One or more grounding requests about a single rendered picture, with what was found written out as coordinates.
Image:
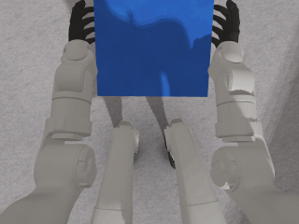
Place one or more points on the right robot hand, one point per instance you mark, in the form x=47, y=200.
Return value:
x=230, y=27

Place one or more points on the left robot upper arm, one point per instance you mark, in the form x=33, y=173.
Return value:
x=62, y=172

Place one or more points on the right robot forearm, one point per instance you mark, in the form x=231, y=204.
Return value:
x=234, y=86

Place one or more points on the left robot hand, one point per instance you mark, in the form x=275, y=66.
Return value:
x=76, y=29

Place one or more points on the left robot thigh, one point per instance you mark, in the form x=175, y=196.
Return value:
x=114, y=204

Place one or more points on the robot thigh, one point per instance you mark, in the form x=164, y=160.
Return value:
x=114, y=204
x=197, y=199

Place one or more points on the carton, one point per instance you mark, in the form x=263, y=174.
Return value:
x=153, y=48

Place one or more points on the right robot thigh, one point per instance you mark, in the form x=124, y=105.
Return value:
x=197, y=199

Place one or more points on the right robot upper arm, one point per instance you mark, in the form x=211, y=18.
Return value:
x=247, y=175

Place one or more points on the left robot forearm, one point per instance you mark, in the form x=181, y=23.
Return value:
x=72, y=96

